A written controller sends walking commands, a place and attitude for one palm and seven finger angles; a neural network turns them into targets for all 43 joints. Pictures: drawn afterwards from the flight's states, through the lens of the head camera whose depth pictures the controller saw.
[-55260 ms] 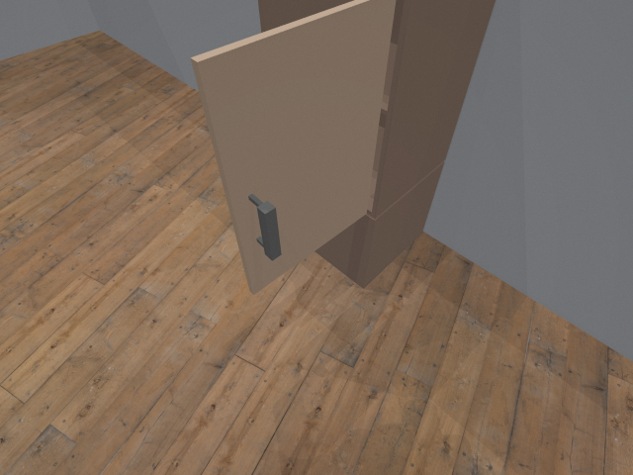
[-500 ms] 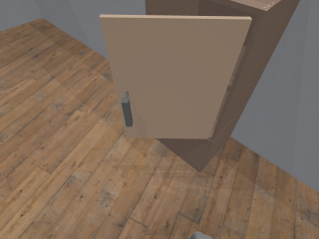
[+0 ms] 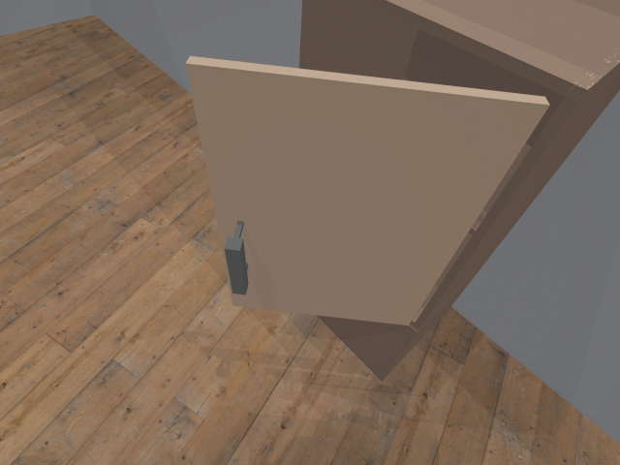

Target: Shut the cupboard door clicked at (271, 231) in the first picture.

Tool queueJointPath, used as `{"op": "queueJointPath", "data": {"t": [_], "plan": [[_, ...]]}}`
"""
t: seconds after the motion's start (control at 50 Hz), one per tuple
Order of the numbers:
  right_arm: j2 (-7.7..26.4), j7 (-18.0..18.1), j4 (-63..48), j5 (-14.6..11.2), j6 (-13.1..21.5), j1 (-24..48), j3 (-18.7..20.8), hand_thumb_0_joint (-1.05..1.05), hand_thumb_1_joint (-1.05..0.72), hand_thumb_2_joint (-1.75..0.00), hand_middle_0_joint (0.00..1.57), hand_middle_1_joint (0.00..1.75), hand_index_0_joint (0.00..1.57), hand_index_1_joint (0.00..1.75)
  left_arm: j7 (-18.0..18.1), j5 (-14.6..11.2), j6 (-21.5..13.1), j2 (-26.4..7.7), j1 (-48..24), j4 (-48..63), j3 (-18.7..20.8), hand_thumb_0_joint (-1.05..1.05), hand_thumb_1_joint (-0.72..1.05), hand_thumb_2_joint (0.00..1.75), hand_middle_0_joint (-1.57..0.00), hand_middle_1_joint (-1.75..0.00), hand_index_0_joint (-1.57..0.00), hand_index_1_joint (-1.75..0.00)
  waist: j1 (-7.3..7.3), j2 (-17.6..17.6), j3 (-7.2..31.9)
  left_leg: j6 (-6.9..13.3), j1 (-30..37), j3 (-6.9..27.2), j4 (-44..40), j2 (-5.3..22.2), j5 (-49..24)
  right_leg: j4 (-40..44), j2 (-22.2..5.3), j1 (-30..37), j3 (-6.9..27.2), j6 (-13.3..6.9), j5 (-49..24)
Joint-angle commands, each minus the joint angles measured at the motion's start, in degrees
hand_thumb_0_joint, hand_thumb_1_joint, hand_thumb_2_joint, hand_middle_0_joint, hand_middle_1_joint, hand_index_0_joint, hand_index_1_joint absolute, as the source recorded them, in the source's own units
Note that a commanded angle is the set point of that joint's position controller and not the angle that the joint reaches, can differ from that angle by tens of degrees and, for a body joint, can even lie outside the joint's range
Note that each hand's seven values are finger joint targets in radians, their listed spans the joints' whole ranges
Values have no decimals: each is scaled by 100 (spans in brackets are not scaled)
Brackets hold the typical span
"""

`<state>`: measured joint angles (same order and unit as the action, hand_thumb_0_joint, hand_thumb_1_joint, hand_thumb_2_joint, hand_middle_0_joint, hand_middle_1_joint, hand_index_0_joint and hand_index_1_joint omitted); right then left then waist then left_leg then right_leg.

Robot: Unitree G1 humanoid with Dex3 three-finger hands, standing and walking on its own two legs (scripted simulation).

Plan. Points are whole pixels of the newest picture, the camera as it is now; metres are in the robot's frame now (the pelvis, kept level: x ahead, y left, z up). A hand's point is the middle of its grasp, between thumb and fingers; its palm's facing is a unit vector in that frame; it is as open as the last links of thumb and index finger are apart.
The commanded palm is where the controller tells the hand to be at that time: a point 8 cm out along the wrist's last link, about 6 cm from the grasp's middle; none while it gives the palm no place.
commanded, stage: come to a stop and stand still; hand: left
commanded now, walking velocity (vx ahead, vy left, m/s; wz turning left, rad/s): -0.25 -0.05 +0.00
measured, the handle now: (240, 258) +0.45 +0.17 -0.10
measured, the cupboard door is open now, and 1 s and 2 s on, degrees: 42 42 42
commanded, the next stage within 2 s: none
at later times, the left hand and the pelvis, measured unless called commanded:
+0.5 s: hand out of the picture +0.03 +0.15 -0.18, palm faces +0.04 -0.98 -0.21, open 7.4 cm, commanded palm none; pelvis -0.04 -0.04 -0.02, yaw +1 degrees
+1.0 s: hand out of the picture -0.11 +0.22 -0.18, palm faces +0.06 -0.97 -0.25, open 7.4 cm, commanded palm none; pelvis -0.10 +0.00 +0.00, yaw +2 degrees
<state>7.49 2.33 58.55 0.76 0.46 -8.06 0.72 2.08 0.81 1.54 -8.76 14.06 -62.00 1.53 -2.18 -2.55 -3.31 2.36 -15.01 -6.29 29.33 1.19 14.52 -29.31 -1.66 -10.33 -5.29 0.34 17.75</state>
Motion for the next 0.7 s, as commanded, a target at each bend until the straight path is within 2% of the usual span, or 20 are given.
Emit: {"op": "queueJointPath", "data": {"t": [0.0, 0.06, 0.12, 0.16, 0.18, 0.2, 0.22, 0.24, 0.26, 0.28, 0.32, 0.36, 0.4, 0.42, 0.44, 0.48, 0.5, 0.54, 0.62, 0.68], "plan": [[1265, 114, -151, 12, -113, -699, 334, 0, -90, -90, 20, 30, 20, 30, 44, -24, 18, -695, 356, 448, 195, 0, 90, 90, -20, -30, -20, -30, 273, 1386, 725, 770, 1610, 1368, -539, 1798, -6052, -1227, -57, -930, 350, -8, 933], [1383, 120, -322, 68, -182, -463, 431, 0, -90, -90, 20, 30, 20, 30, 33, -2, 76, -635, 213, 628, 261, 0, 90, 90, -20, -30, -20, -30, 297, 1079, 874, 1027, 1590, 1386, -407, 1957, -5557, -1897, 63, -1201, 605, -40, 1290], [1360, 90, -487, 82, -204, -103, 468, 0, -90, -90, 20, 30, 20, 30, 9, 33, 63, -543, 418, 698, 270, 0, 90, 90, -20, -30, -20, -30, 150, 827, 927, 807, 1185, 1091, -270, 1743, -4619, -1211, 87, -727, 476, -60, 574], [1331, 36, -506, 21, -235, 37, 474, 0, -90, -90, 20, 30, 20, 30, -8, 66, 29, -595, 635, 697, 283, 0, 90, 90, -20, -30, -20, -30, -2, 557, 1011, 426, 616, 929, -8, 1334, -3046, 99, 26, 69, 411, -45, -912], [1129, -4, -542, -32, -256, 1, 465, 0, -90, -90, 20, 30, 20, 30, 8, 121, -16, -855, 626, 732, 301, 0, 90, 90, -20, -30, -20, -30, 15, -265, 880, 76, 123, 649, 484, 756, -1475, 762, -478, 216, 1173, -206, -2006], [740, -69, -620, -58, -291, -96, 409, 0, -90, -90, 20, 30, 20, 30, 14, 171, -49, -1277, 395, 802, 357, 0, 90, 90, -20, -30, -20, -30, 115, -1552, 544, -291, -574, 136, 1197, -97, 963, 1135, -1573, 122, 2254, -695, -2872], [1098, -91, -1232, 74, -18, 187, 263, 0, -90, -90, 20, 30, 20, 30, 67, 264, -190, -1571, 631, 1034, 137, 0, 90, 90, -20, -30, -20, -30, 97, -867, 718, -340, -831, 757, 568, -128, 838, -20, -1209, 1220, 1674, -620, -5165], [776, -131, -1137, 36, 10, -137, 349, 0, -90, -90, 20, 30, 20, 30, 78, 184, -119, -1429, 542, 1310, 219, 0, 90, 90, -20, -30, -20, -30, 152, -1072, 1358, -285, -409, 355, 494, -162, 483, -193, -1150, 790, 1525, -537, -3966], [729, -112, -1019, 63, -37, -96, 366, 0, -90, -90, 20, 30, 20, 30, 125, 119, -129, -1238, 301, 1390, 257, 0, 90, 90, -20, -30, -20, -30, 203, -1226, 1538, -223, -399, 311, 670, -214, 132, -299, -907, 961, 1506, -555, -4218], [770, -99, -1089, 43, -48, -89, 327, 0, -90, -90, 20, 30, 20, 30, 160, 57, -170, -1260, 262, 1487, 263, 0, 90, 90, -20, -30, -20, -30, 140, -1572, 1404, -173, -664, 430, 915, -220, 243, -264, -990, 1137, 1541, -602, -4788], [611, -130, -1179, 31, -110, 41, 293, 0, -90, -90, 20, 30, 20, 30, 161, 95, -198, -1188, 555, 1488, 234, 0, 90, 90, -20, -30, -20, -30, 54, -1080, 702, -138, -957, 499, 1368, -201, 836, -34, -1186, 750, 1707, -626, -4991], [609, -128, -1151, 16, -176, -75, 314, 0, -90, -90, 20, 30, 20, 30, 150, 110, -178, -1235, 389, 1573, 194, 0, 90, 90, -20, -30, -20, -30, 227, -503, 59, -160, -729, 576, 1392, -71, 777, 303, -1226, -191, 1748, -770, -3694], [672, -153, -1050, 16, -158, -417, 318, 0, -90, -90, 20, 30, 20, 30, 125, 94, -159, -1311, 50, 1693, 168, 0, 90, 90, -20, -30, -20, -30, 408, -239, -160, -165, -100, 496, 777, -38, 224, 541, -1023, -945, 1567, -733, -1958], [699, -190, -984, 19, -132, -572, 305, 0, -90, -90, 20, 30, 20, 30, 106, 87, -158, -1321, -54, 1760, 146, 0, 90, 90, -20, -30, -20, -30, 443, -308, -277, -145, 163, 472, 483, -16, -117, 625, -850, -1199, 1390, -622, -1140], [862, -193, -955, 31, -84, -613, 316, 0, -90, -90, 20, 30, 20, 30, 91, 58, -150, -1276, -54, 1751, 136, 0, 90, 90, -20, -30, -20, -30, 431, 64, -344, -70, 338, 689, 257, 123, -263, 648, -680, -1527, 1345, -524, -303], [1094, -208, -982, 73, -40, -511, 315, 0, -90, -90, 20, 30, 20, 30, 67, 60, -119, -1214, 3, 1739, 128, 0, 90, 90, -20, -30, -20, -30, 316, 803, -596, 119, -356, 1279, -406, 393, 331, 537, -224, -1328, 1047, -317, 757], [1176, -207, -990, 87, -27, -375, 302, 0, -90, -90, 20, 30, 20, 30, 57, 59, -107, -1222, 87, 1674, 122, 0, 90, 90, -20, -30, -20, -30, 239, 1214, -647, 194, -787, 1553, -828, 481, 943, 361, -83, -1002, 879, -238, 701], [1245, -197, -1039, 81, -15, -259, 289, 0, -90, -90, 20, 30, 20, 30, 31, 64, -137, -1169, 394, 1534, 112, 0, 90, 90, -20, -30, -20, -30, 82, 1189, -423, 229, -1191, 1643, -1092, 527, 1487, 317, -40, -328, 747, -192, 406], [1210, -186, -1010, 74, -15, -485, 301, 0, -90, -90, 20, 30, 20, 30, -13, 76, -160, -1103, 411, 1461, 125, 0, 90, 90, -20, -30, -20, -30, 160, 564, 15, 166, -894, 1505, -1042, 429, 1626, 563, -135, -372, 775, -220, 786], [1285, -188, -917, 84, -33, -569, 323, 0, -90, -90, 20, 30, 20, 30, -37, 83, -155, -1077, 469, 1400, 141, 0, 90, 90, -20, -30, -20, -30, 194, 457, 135, 150, -862, 1552, -1082, 429, 1776, 578, -134, -506, 784, -210, 958]]}}
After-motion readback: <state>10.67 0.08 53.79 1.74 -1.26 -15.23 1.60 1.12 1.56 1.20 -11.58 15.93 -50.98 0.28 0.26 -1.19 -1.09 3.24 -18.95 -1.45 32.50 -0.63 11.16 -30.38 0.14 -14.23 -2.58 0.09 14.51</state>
